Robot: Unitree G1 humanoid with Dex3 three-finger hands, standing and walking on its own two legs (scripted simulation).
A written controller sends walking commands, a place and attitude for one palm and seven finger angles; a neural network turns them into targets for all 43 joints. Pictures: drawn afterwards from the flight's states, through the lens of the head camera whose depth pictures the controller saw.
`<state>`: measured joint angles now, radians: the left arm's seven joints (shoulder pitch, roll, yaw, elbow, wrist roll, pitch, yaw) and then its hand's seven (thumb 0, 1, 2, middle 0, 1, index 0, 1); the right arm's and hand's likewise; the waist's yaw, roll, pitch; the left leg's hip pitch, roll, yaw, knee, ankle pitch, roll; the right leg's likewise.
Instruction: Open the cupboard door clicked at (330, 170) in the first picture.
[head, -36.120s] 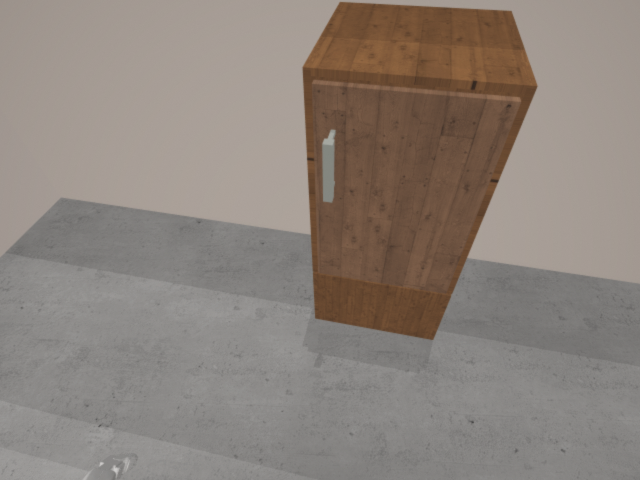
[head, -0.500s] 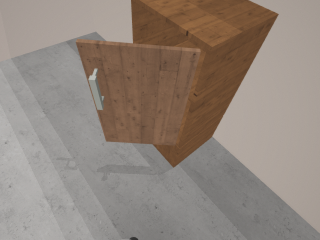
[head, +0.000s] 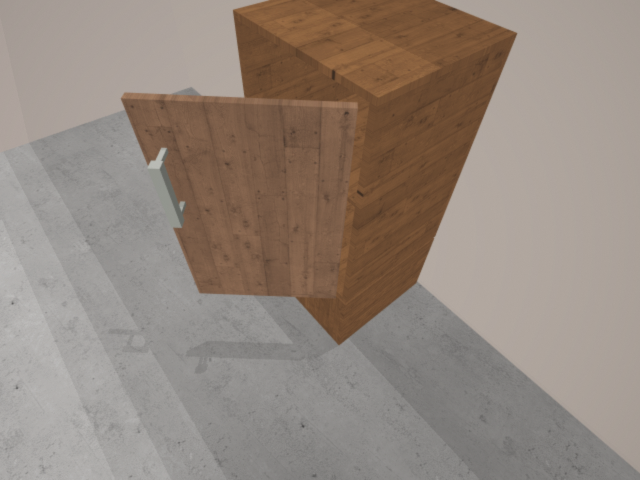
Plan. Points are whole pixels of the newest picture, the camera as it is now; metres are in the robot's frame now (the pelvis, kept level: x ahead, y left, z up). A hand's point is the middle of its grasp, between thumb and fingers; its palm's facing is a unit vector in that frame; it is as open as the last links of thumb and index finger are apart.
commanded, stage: come to a stop and stand still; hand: left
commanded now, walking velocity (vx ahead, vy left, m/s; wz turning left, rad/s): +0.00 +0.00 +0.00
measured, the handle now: (170, 189) +0.60 +0.31 -0.04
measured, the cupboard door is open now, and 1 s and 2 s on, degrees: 48 48 48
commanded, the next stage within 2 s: look again from close up in 0.68 s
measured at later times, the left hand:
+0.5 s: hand out of the picture +0.01 +0.15 -0.18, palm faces +0.05 -0.99 -0.16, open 7.4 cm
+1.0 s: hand out of the picture +0.04 +0.22 -0.18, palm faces +0.02 -0.97 -0.25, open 7.4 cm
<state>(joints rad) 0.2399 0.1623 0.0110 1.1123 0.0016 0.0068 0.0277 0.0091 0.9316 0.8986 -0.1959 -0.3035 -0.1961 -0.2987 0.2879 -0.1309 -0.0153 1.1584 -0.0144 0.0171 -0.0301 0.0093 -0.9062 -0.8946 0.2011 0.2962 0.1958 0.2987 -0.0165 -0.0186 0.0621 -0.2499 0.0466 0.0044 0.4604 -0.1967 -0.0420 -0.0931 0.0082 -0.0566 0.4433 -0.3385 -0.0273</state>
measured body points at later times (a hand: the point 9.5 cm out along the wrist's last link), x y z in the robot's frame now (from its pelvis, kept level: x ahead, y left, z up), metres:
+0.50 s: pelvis +0.03 -0.01 +0.00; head +0.04 +0.00 +0.45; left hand +0.01 +0.21 -0.17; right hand +0.04 -0.23 -0.16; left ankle +0.03 +0.15 -0.74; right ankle -0.06 -0.10 -0.74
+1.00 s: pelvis +0.01 +0.02 -0.01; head +0.03 +0.03 +0.44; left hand +0.03 +0.27 -0.16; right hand +0.06 -0.22 -0.16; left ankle +0.03 +0.15 -0.74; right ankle -0.06 -0.10 -0.74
